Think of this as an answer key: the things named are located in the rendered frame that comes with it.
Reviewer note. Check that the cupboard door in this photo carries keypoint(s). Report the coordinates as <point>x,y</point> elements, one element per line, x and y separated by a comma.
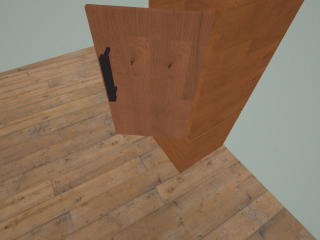
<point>156,56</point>

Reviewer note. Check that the handle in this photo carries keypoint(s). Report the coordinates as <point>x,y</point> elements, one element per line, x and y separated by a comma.
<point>107,75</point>

